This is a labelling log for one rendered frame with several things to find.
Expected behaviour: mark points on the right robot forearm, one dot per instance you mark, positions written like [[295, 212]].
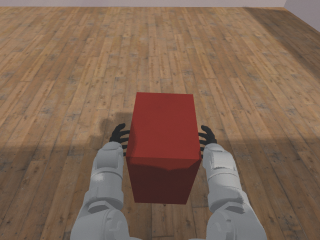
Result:
[[225, 191]]

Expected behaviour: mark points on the right robot upper arm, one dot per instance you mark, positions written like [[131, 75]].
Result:
[[228, 225]]

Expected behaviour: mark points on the right robot hand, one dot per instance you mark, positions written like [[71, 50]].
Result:
[[210, 138]]

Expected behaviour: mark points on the left robot forearm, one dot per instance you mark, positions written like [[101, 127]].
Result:
[[105, 189]]

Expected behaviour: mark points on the left robot hand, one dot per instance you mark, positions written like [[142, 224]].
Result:
[[116, 134]]

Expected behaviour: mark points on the carton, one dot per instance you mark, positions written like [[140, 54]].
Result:
[[163, 153]]

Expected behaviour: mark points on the left robot upper arm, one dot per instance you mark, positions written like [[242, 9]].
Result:
[[109, 224]]

